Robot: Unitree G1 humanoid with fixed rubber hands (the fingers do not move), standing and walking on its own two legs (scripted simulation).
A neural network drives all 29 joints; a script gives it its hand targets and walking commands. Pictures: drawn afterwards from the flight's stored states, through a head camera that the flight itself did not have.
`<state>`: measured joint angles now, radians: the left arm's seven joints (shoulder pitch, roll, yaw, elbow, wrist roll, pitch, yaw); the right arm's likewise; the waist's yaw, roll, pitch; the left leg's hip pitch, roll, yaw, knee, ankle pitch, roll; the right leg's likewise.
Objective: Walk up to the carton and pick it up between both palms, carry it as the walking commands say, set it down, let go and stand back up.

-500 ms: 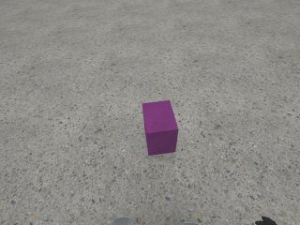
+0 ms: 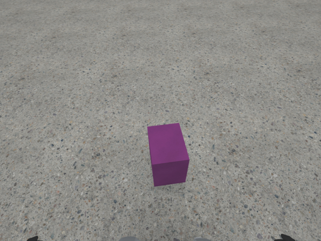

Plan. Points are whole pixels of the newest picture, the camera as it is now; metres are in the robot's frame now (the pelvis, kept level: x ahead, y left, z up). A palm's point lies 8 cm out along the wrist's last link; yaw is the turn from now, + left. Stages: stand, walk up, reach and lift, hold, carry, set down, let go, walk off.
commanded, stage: walk up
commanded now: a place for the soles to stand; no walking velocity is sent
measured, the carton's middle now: (166, 154) +0.73 -0.02 -0.59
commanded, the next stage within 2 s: none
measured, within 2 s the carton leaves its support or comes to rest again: neither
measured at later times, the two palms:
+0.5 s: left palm (44, 215) +0.21 +0.32 -0.06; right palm (294, 228) +0.18 -0.34 -0.09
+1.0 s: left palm (50, 205) +0.24 +0.32 -0.07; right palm (295, 235) +0.17 -0.34 -0.10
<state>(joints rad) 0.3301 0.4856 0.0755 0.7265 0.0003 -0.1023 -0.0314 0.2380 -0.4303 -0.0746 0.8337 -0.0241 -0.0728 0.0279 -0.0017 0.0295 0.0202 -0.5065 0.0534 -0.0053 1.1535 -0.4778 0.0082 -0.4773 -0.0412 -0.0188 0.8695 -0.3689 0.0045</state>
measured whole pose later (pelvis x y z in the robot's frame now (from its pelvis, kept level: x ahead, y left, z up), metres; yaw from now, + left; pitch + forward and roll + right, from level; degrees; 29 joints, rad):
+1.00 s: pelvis +0.11 -0.01 +0.00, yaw -1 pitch +0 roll +0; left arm 0.23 0.48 0.01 0.74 0.00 -0.05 -0.02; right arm 0.26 -0.43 -0.04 0.92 -0.02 -0.06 -0.01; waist 0.00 0.01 0.03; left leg -0.44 0.06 0.01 0.92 -0.47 -0.01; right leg -0.52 -0.05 0.02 0.90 -0.38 0.01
